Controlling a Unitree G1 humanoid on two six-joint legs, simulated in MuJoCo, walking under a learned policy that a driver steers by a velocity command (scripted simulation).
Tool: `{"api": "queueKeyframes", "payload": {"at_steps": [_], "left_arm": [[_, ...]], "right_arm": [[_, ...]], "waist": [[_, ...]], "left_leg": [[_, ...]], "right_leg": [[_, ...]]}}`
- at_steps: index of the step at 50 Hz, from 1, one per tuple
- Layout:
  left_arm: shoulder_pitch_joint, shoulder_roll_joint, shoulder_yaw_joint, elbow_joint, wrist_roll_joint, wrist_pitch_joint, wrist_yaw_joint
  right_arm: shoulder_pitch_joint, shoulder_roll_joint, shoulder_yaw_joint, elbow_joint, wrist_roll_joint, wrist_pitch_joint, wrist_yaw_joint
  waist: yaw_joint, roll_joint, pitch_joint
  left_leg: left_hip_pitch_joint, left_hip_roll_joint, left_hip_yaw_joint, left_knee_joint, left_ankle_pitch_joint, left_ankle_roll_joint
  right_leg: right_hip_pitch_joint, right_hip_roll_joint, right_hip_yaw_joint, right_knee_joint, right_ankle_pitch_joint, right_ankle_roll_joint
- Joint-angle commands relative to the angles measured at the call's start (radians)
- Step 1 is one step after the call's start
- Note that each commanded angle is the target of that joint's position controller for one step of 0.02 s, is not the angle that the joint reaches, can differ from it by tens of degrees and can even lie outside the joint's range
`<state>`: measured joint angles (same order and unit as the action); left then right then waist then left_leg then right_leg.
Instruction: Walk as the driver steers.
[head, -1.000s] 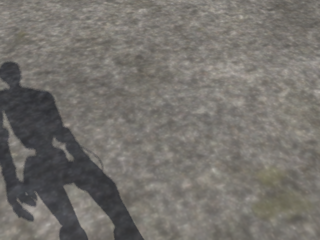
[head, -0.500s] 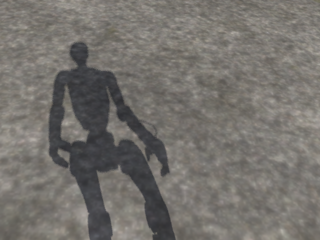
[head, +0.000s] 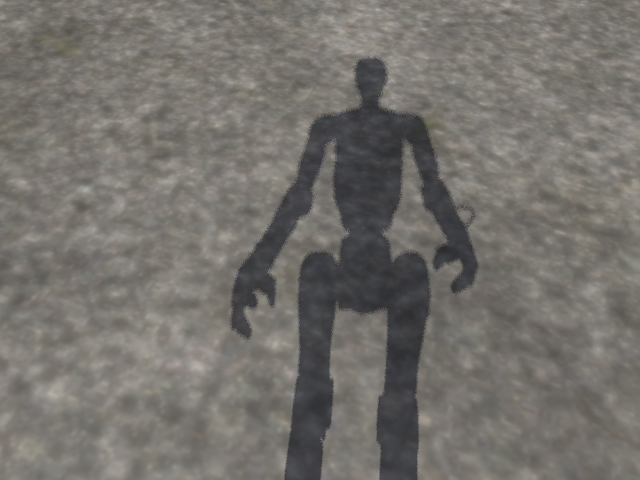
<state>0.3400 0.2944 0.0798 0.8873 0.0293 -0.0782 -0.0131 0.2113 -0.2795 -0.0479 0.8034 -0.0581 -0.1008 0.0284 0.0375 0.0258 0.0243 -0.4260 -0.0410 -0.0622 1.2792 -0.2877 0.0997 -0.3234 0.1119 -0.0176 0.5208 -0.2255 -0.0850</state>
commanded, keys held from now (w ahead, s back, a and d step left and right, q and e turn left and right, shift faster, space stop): w+e+shift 0.66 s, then w+shift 0.06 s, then w+q+shift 0.28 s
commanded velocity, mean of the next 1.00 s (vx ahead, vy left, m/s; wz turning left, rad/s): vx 1.00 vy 0.00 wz -0.54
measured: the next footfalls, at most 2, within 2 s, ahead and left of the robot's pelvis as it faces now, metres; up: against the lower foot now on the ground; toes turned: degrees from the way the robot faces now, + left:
left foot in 0.26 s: +0.43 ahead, +0.14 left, +0.00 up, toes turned -12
right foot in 0.70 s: +0.75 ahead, -0.20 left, +0.00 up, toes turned -39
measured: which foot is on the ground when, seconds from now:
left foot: up 0.00-0.24, down 0.26-0.70, up 0.72-1.00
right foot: down 0.00-0.26, up 0.28-0.68, down 0.70-1.00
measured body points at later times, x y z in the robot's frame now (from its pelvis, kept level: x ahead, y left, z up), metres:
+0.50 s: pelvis +0.44 +0.00 +0.01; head +0.46 +0.00 +0.46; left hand +0.71 +0.20 -0.08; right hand +0.34 -0.28 -0.11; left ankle +0.40 +0.15 -0.73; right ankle +0.46 -0.11 -0.64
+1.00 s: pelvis +0.84 -0.23 +0.00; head +0.85 -0.24 +0.45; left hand +0.99 +0.00 -0.13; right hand +0.83 -0.51 -0.11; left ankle +1.10 -0.22 -0.65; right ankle +0.72 -0.17 -0.73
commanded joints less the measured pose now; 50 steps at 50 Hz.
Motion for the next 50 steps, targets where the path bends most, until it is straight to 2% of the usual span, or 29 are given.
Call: {"api": "queueKeyframes", "payload": {"at_steps": [1, 3, 6, 8, 10, 12, 13, 14, 15, 16, 17, 19, 22, 25, 28, 30, 32, 33, 34, 35, 36, 37, 39, 41, 43, 45, 46, 48, 50], "left_arm": [[0.070, 0.035, -0.006, -0.015, -0.015, -0.033, 0.002], [0.073, 0.063, 0.000, -0.031, -0.014, -0.038, 0.009], [0.056, 0.118, 0.022, -0.061, -0.022, -0.040, 0.000], [0.102, 0.135, 0.028, -0.058, -0.038, -0.040, -0.012], [0.149, 0.142, 0.029, -0.044, -0.041, -0.030, -0.009], [0.159, 0.175, 0.038, -0.038, -0.041, -0.023, -0.011], [0.118, 0.147, 0.032, -0.064, -0.047, -0.030, -0.014], [0.142, -0.010, -0.004, -0.108, -0.070, -0.035, -0.006], [0.152, 0.027, -0.008, -0.147, -0.073, -0.022, 0.002], [0.064, 0.057, -0.002, -0.135, -0.049, -0.004, 0.004], [-0.001, 0.049, -0.003, -0.139, -0.031, 0.004, -0.008], [-0.044, 0.016, -0.004, -0.155, -0.007, 0.029, -0.031], [-0.140, -0.021, -0.017, -0.218, 0.004, 0.065, -0.052], [-0.244, -0.012, -0.031, -0.286, 0.005, 0.066, -0.072], [-0.354, 0.010, -0.046, -0.323, 0.002, 0.066, -0.093], [-0.365, 0.029, -0.048, -0.321, 0.001, 0.064, -0.094], [-0.231, 0.078, -0.033, -0.287, -0.002, 0.061, -0.082], [-0.065, 0.115, -0.015, -0.244, -0.002, 0.058, -0.071], [0.154, 0.155, 0.010, -0.170, 0.004, 0.054, -0.052], [0.152, 0.202, 0.036, -0.139, -0.001, 0.060, -0.025], [0.029, 0.311, 0.049, -0.187, 0.021, 0.072, -0.014], [0.083, 0.289, 0.054, -0.215, 0.005, 0.082, -0.003], [0.003, 0.188, 0.028, -0.189, 0.007, 0.058, 0.015], [-0.041, 0.125, 0.001, -0.178, 0.005, 0.013, 0.016], [-0.024, 0.100, -0.008, -0.139, -0.004, -0.024, 0.008], [0.023, 0.079, -0.013, -0.111, -0.008, -0.046, -0.007], [0.031, 0.087, -0.012, -0.106, -0.013, -0.052, -0.013], [0.025, 0.067, -0.023, -0.102, -0.020, -0.064, -0.014], [0.055, 0.072, -0.030, -0.089, -0.028, -0.077, -0.005]], "right_arm": [[-0.043, -0.009, 0.024, -0.137, -0.028, -0.001, 0.009], [-0.150, -0.018, 0.041, -0.196, -0.017, 0.001, 0.016], [-0.271, -0.006, 0.065, -0.235, 0.018, -0.003, 0.037], [-0.287, -0.032, 0.058, -0.237, 0.023, -0.002, 0.026], [-0.270, -0.065, 0.043, -0.234, 0.019, -0.006, 0.008], [-0.064, -0.117, 0.012, -0.179, 0.010, -0.017, -0.020], [0.119, -0.187, -0.014, -0.159, -0.004, -0.021, -0.043], [0.246, -0.261, -0.037, -0.144, -0.040, -0.014, -0.058], [0.216, -0.267, -0.049, -0.133, -0.019, -0.003, -0.049], [0.122, -0.158, -0.031, -0.147, -0.008, 0.000, -0.043], [0.087, -0.097, -0.018, -0.138, 0.001, -0.003, -0.036], [0.097, -0.061, -0.007, -0.096, 0.004, -0.012, -0.034], [0.143, -0.023, -0.001, -0.032, 0.037, -0.035, -0.020], [0.113, -0.040, -0.003, -0.011, 0.036, -0.047, -0.022], [0.117, -0.090, -0.011, 0.009, 0.035, -0.047, -0.031], [0.171, -0.144, -0.019, 0.019, 0.033, -0.040, -0.039], [0.183, -0.217, -0.036, 0.011, 0.028, -0.014, -0.054], [0.148, -0.249, -0.045, -0.004, 0.023, 0.004, -0.060], [0.114, -0.246, -0.044, -0.023, 0.018, 0.017, -0.059], [0.139, -0.184, -0.034, -0.015, 0.005, 0.021, -0.044], [0.258, -0.060, 0.002, -0.100, 0.017, 0.012, -0.034], [0.167, -0.125, 0.002, -0.149, 0.033, -0.011, -0.034], [0.117, -0.139, 0.008, -0.121, 0.043, -0.013, -0.035], [0.165, -0.096, 0.020, -0.078, 0.024, 0.029, -0.021], [0.159, -0.060, 0.022, -0.061, 0.031, 0.067, 0.000], [0.031, -0.053, 0.019, -0.084, 0.052, 0.072, 0.007], [-0.008, -0.033, 0.023, -0.101, 0.059, 0.067, 0.011], [-0.062, -0.021, 0.028, -0.106, 0.062, 0.054, 0.022], [-0.124, -0.002, 0.036, -0.118, 0.061, 0.043, 0.036]], "waist": [[-0.060, -0.060, 0.026], [-0.059, -0.042, 0.069], [-0.031, -0.065, 0.076], [-0.007, -0.068, 0.059], [-0.005, -0.058, 0.014], [-0.103, -0.036, -0.133], [-0.196, -0.016, -0.236], [-0.195, 0.179, -0.374], [-0.147, 0.282, -0.405], [-0.135, 0.141, -0.238], [-0.128, 0.055, -0.132], [-0.082, 0.057, -0.048], [-0.050, 0.080, -0.004], [-0.016, 0.078, 0.034], [-0.019, 0.012, 0.104], [-0.013, 0.017, 0.084], [0.074, 0.072, -0.015], [0.162, 0.090, -0.098], [0.248, 0.068, -0.192], [0.197, -0.064, -0.167], [0.009, -0.281, -0.240], [0.096, -0.167, -0.372], [0.012, 0.027, -0.078], [-0.067, 0.074, -0.014], [-0.094, 0.036, 0.049], [-0.050, 0.015, 0.127], [-0.041, -0.025, 0.126], [-0.031, -0.028, 0.111], [-0.011, -0.031, 0.096]], "left_leg": [[-0.269, 0.115, -0.047, -0.112, -0.038, -0.052], [-0.244, 0.138, -0.013, -0.291, 0.053, -0.091], [0.076, 0.078, 0.065, -0.578, 0.264, -0.117], [0.122, 0.058, 0.070, -0.648, 0.338, -0.116], [0.151, 0.031, 0.071, -0.741, 0.271, -0.104], [0.429, 0.013, 0.081, -0.774, 0.172, -0.077], [0.655, 0.173, -0.069, -0.775, 0.001, -0.045], [0.884, 0.482, -0.479, -0.865, -0.344, 0.008], [0.830, 0.543, -0.782, -0.996, -0.486, 0.068], [0.698, 0.479, -0.630, -1.007, -0.474, 0.054], [0.577, 0.431, -0.456, -1.009, -0.283, 0.041], [0.442, 0.359, -0.240, -1.039, -0.020, 0.010], [0.418, 0.337, -0.047, -1.060, 0.264, -0.016], [0.357, 0.292, 0.138, -1.112, 0.418, -0.040], [0.308, 0.242, 0.291, -1.173, 0.539, -0.068], [0.368, 0.241, 0.339, -1.091, 0.960, -0.082], [0.449, 0.278, 0.336, -0.858, 1.307, -0.091], [0.421, 0.302, 0.320, -0.645, 1.375, -0.079], [0.289, 0.302, 0.293, -0.355, 1.244, -0.063], [0.044, 0.158, 0.283, 0.011, 0.358, -0.071], [-0.300, 0.055, 0.197, 0.370, -0.244, -0.106], [-0.406, 0.062, 0.026, 0.387, -0.127, -0.095], [-0.396, 0.156, 0.040, 0.241, -0.005, -0.082], [-0.217, 0.204, 0.006, 0.126, 0.003, -0.084], [-0.195, 0.215, -0.015, 0.016, 0.023, -0.086], [-0.266, 0.187, -0.006, -0.120, 0.141, -0.062], [-0.270, 0.168, 0.016, -0.219, 0.221, -0.050], [-0.220, 0.126, 0.100, -0.379, 0.378, -0.023], [-0.168, 0.102, 0.166, -0.523, 0.508, 0.007]], "right_leg": [[0.111, -0.269, 0.517, -0.326, -0.103, -0.207], [0.011, -0.259, 0.462, -0.389, -0.040, -0.211], [-0.168, -0.188, 0.345, -0.455, 0.082, -0.154], [-0.072, -0.208, 0.354, -0.421, 0.232, -0.132], [0.082, -0.213, 0.352, -0.284, 0.408, -0.101], [0.081, -0.147, 0.296, 0.073, 0.589, -0.060], [-0.084, -0.105, 0.264, 0.348, 0.414, -0.039], [-0.338, -0.031, 0.163, 0.670, -0.214, -0.025], [-0.459, -0.068, 0.117, 0.837, -0.210, -0.038], [-0.515, -0.132, 0.100, 0.865, -0.113, -0.040], [-0.509, -0.161, 0.093, 0.822, -0.063, -0.034], [-0.473, -0.199, 0.091, 0.778, -0.052, -0.019], [-0.533, -0.229, 0.064, 0.762, -0.016, -0.014], [-0.509, -0.226, 0.024, 0.638, 0.143, -0.019], [-0.362, -0.183, -0.096, 0.364, 0.252, -0.052], [-0.230, -0.102, -0.182, 0.273, 0.242, -0.086], [-0.070, -0.035, -0.198, 0.248, 0.158, -0.118], [0.104, -0.012, -0.172, 0.247, 0.110, -0.142], [0.384, -0.005, -0.091, 0.174, 0.086, -0.176], [0.552, -0.076, 0.044, 0.133, -0.006, -0.196], [0.743, -0.325, 0.504, 0.083, 0.108, -0.294], [0.778, -0.399, 0.725, -0.156, -0.121, -0.349], [0.429, -0.391, 0.586, -0.279, -0.151, -0.259], [0.151, -0.339, 0.412, -0.318, -0.022, -0.211], [0.049, -0.293, 0.261, -0.377, 0.025, -0.161], [0.064, -0.224, 0.092, -0.407, 0.278, -0.076], [0.081, -0.202, 0.027, -0.417, 0.374, -0.045], [0.120, -0.156, -0.093, -0.423, 0.572, 0.005], [0.188, -0.186, -0.136, -0.454, 0.695, 0.028]]}}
